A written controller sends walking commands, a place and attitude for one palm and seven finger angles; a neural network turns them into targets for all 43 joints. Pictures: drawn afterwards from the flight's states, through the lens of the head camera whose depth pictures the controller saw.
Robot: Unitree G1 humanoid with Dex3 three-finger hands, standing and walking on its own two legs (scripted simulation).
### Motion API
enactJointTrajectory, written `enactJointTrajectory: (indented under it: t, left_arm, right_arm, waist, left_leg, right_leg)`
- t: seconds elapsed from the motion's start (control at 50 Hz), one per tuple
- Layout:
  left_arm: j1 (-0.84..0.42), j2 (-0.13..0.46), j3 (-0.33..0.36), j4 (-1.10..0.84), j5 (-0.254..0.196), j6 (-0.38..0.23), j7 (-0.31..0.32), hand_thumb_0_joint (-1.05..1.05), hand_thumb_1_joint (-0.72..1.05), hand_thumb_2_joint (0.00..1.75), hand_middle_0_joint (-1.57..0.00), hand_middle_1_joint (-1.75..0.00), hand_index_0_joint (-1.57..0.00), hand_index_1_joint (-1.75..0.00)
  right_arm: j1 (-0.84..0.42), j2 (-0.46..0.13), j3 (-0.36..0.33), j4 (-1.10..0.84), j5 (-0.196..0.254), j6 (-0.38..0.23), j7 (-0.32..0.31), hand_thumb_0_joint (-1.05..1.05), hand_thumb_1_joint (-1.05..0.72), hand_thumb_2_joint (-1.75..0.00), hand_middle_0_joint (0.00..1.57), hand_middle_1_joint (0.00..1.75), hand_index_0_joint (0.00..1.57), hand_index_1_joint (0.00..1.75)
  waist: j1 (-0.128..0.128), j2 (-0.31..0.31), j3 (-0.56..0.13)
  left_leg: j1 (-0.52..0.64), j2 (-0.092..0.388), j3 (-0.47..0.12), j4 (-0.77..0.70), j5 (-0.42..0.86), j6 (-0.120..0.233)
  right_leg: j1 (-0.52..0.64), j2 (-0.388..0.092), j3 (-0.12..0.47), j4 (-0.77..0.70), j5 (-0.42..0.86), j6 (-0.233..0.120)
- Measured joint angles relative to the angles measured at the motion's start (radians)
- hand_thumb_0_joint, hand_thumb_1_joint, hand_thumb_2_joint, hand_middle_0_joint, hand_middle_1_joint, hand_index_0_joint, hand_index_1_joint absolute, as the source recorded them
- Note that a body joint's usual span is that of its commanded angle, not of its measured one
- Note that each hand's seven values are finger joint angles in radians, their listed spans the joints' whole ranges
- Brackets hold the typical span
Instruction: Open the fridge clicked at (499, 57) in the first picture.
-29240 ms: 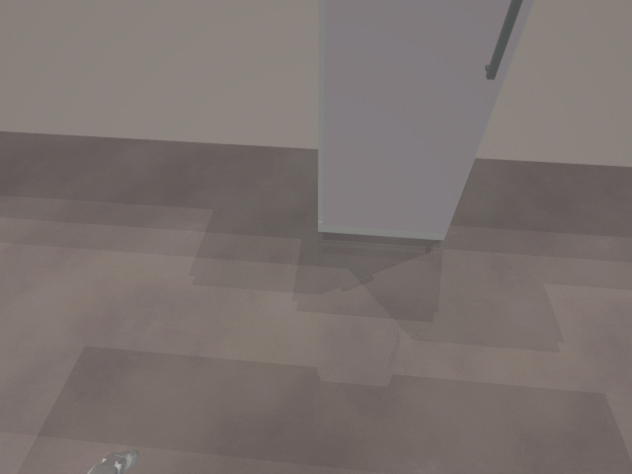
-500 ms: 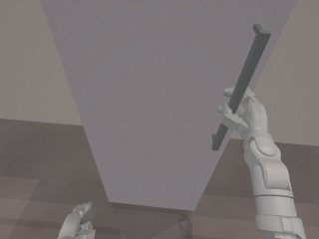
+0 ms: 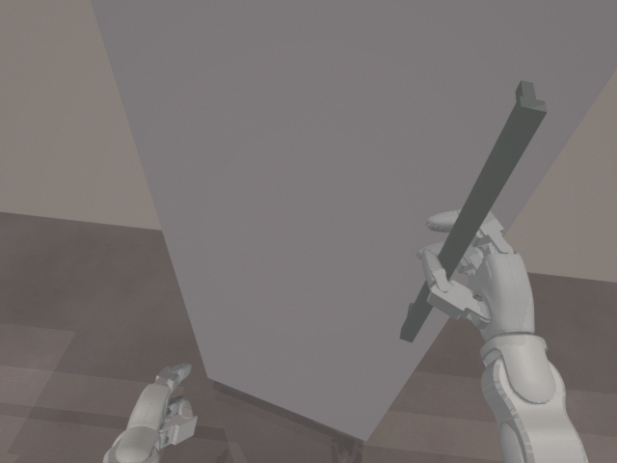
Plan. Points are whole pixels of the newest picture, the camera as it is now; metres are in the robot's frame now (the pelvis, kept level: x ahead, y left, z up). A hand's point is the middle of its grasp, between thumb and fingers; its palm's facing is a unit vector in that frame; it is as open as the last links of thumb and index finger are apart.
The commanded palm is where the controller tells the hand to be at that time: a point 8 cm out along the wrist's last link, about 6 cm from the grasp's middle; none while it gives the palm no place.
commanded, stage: walk backward, drawing the door open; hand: right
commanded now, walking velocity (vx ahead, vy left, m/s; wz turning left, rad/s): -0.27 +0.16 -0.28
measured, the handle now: (451, 244) +0.33 -0.13 +0.17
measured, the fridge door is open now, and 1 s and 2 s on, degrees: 14 42 64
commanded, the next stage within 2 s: stop walking and hold the door back in 1.60 s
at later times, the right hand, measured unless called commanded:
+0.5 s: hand (388, 386) +0.17 -0.05 +0.15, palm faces +0.04 +0.98 -0.22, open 7.0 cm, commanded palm +0.14 -0.09 +0.17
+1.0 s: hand (293, 459) +0.11 +0.03 +0.15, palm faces +0.41 +0.88 -0.25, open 7.4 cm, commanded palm +0.07 +0.01 +0.16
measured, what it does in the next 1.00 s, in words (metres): steps to the left, turning right: right foot, then left foot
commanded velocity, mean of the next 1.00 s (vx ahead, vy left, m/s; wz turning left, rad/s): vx -0.16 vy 0.36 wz -0.68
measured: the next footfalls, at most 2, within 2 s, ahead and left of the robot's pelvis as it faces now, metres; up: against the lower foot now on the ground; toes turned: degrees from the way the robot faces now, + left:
right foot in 0.74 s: -0.16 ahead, -0.01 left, +0.00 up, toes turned -23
left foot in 0.98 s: +0.00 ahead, +0.38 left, +0.00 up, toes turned -31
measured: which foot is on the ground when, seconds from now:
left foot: down 0.00-0.72, up 0.74-0.96, down 0.98-1.00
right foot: down 0.00-0.52, up 0.54-0.72, down 0.74-1.00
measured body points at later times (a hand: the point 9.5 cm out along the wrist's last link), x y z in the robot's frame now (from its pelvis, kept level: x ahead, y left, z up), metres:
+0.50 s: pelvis -0.11 +0.06 -0.01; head -0.08 +0.09 +0.44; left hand +0.05 +0.27 -0.13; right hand +0.16 -0.10 +0.17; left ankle -0.04 +0.11 -0.74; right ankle -0.03 -0.12 -0.74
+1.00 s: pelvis -0.11 +0.26 -0.02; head -0.02 +0.22 +0.42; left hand +0.15 +0.35 -0.14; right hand +0.08 -0.01 +0.16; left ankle -0.03 +0.40 -0.75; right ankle -0.20 +0.01 -0.74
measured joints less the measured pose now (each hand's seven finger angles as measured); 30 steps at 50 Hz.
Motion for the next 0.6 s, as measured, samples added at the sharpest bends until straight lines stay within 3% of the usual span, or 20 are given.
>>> enactJointTrajectory:
  t: [0.18, 0.32, 0.48, 0.54, 0.6]
  left_arm:
    - [-0.003, -0.027, 0.009, -0.030, 0.010, 0.021, -0.002, 0.02, 0.91, 0.90, -0.20, -0.30, -0.20, -0.30]
    - [0.035, -0.047, 0.006, -0.007, 0.011, 0.004, -0.002, 0.02, 0.91, 0.90, -0.20, -0.30, -0.20, -0.30]
    - [0.051, -0.057, 0.034, 0.040, 0.007, -0.038, 0.013, 0.02, 0.90, 0.90, -0.20, -0.30, -0.20, -0.30]
    - [0.035, -0.061, 0.051, 0.080, 0.002, -0.059, 0.016, 0.02, 0.90, 0.90, -0.20, -0.30, -0.20, -0.30]
    - [0.034, -0.063, 0.066, 0.109, 0.008, -0.088, 0.018, 0.02, 0.91, 0.90, -0.20, -0.30, -0.20, -0.30]
  right_arm:
    - [0.035, 0.009, 0.020, -0.010, -0.041, -0.095, -0.051, -0.02, -0.68, -0.74, 0.41, 1.39, 0.25, 1.29]
    - [0.027, 0.014, 0.027, -0.004, -0.066, -0.111, -0.074, -0.03, -0.69, -0.73, 0.40, 1.38, 0.21, 1.27]
    - [0.006, 0.006, 0.028, -0.045, -0.076, -0.113, -0.078, -0.04, -0.70, -0.74, 0.38, 1.35, 0.16, 1.22]
    - [-0.002, 0.013, 0.033, -0.068, -0.087, -0.102, -0.076, -0.04, -0.70, -0.75, 0.38, 1.34, 0.15, 1.21]
    - [-0.008, 0.026, 0.060, -0.082, -0.117, -0.094, -0.068, -0.04, -0.69, -0.76, 0.38, 1.34, 0.15, 1.20]
  waist:
    - [0.034, 0.002, 0.052]
    - [0.066, 0.004, 0.072]
    - [0.083, 0.010, 0.111]
    - [0.077, 0.017, 0.130]
    - [0.072, 0.044, 0.130]
  left_leg:
    - [-0.061, 0.012, -0.008, 0.034, 0.040, 0.002]
    - [-0.096, 0.002, 0.024, 0.022, 0.094, 0.021]
    - [-0.189, -0.028, 0.032, 0.104, 0.075, 0.019]
    - [-0.195, -0.033, 0.062, 0.094, 0.117, 0.093]
    - [-0.197, -0.015, 0.103, 0.064, 0.137, 0.124]
  right_leg:
    - [-0.026, 0.012, -0.010, -0.036, 0.071, 0.003]
    - [-0.066, 0.002, 0.022, -0.059, 0.141, 0.020]
    - [-0.141, 0.004, 0.090, -0.071, 0.213, 0.038]
    - [-0.197, 0.000, 0.100, 0.030, 0.086, 0.017]
    - [-0.288, 0.016, 0.044, 0.364, -0.094, 0.007]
